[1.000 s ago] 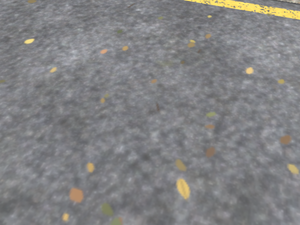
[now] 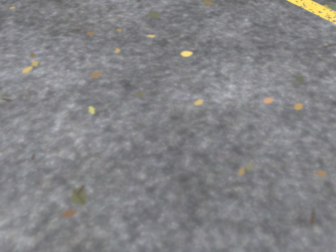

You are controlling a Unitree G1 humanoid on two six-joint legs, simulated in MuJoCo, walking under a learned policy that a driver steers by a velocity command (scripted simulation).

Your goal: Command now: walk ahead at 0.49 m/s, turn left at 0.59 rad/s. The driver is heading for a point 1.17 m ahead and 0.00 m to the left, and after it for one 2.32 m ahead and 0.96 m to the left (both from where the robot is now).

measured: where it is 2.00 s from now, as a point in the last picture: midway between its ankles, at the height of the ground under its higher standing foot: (145, 128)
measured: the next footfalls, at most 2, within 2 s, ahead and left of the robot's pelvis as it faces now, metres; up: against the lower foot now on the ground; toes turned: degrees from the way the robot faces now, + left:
left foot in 0.36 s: +0.34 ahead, +0.18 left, +0.00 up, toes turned +10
right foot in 0.92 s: +0.69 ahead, -0.01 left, +0.00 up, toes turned +5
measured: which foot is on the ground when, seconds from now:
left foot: up 0.00-0.34, down 0.36-0.94, up 0.96-1.00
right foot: down 0.00-0.36, up 0.38-0.90, down 0.92-1.00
